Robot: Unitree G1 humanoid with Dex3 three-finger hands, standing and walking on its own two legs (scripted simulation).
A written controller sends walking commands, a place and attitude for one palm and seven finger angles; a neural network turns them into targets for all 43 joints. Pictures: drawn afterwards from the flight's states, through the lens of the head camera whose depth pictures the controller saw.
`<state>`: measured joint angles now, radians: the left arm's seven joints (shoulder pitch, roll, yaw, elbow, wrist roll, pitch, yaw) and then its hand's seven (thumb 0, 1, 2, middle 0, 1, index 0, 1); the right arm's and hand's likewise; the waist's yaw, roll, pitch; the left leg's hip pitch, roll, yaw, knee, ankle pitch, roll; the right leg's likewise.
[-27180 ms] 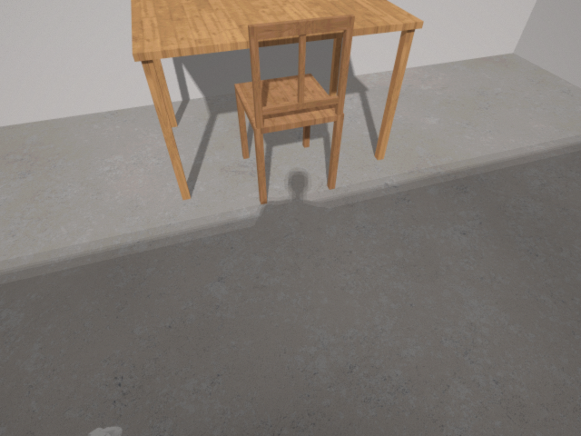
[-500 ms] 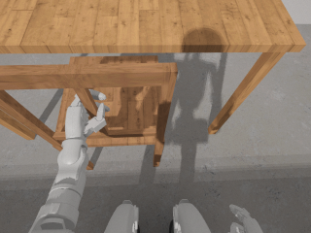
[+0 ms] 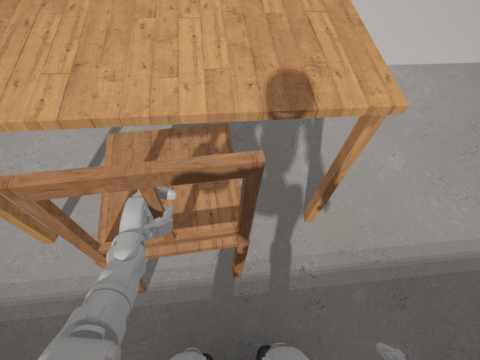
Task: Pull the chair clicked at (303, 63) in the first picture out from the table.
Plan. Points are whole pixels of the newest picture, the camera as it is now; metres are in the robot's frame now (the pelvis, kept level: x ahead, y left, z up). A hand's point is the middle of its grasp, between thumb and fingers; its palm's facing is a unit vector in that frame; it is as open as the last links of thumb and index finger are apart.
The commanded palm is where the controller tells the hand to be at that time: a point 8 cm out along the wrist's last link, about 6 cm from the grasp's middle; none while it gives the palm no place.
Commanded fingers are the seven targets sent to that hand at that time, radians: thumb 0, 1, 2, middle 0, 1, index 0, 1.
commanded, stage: step backward, pulling the chair out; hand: left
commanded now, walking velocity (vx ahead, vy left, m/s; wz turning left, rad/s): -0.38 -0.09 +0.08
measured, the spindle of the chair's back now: (160, 215) +0.39 +0.15 -0.10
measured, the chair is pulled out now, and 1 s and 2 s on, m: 0.07 0.21 0.40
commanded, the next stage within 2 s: none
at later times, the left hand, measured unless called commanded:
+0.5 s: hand (181, 266) +0.28 +0.09 -0.06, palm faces +0.02 -0.99 -0.15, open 5.3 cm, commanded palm +0.27 +0.15 -0.06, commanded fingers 0.00 0.90 0.90 -0.50 -1.45 -0.50 -1.45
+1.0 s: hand (177, 291) +0.24 +0.10 -0.06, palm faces +0.03 -0.98 -0.19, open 5.4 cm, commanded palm +0.23 +0.15 -0.06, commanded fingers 0.00 0.90 0.90 -0.50 -1.45 -0.50 -1.45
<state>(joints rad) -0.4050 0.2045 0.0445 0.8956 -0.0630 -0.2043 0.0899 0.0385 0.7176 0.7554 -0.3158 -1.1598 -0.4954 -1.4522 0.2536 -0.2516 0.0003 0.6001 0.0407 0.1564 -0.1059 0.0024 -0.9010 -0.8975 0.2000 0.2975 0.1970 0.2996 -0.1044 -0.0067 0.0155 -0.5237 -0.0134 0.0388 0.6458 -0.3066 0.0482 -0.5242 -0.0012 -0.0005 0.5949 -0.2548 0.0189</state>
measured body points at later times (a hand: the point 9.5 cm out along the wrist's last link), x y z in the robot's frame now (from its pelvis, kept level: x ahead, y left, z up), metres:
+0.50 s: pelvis -0.06 -0.02 +0.00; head +0.01 -0.03 +0.45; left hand +0.27 +0.15 -0.05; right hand +0.03 -0.31 -0.12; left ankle +0.00 +0.09 -0.72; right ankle +0.02 -0.13 -0.72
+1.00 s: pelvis -0.11 -0.03 +0.00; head -0.03 -0.05 +0.44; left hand +0.23 +0.15 -0.05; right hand -0.01 -0.29 -0.14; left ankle -0.04 +0.09 -0.72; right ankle -0.06 -0.15 -0.72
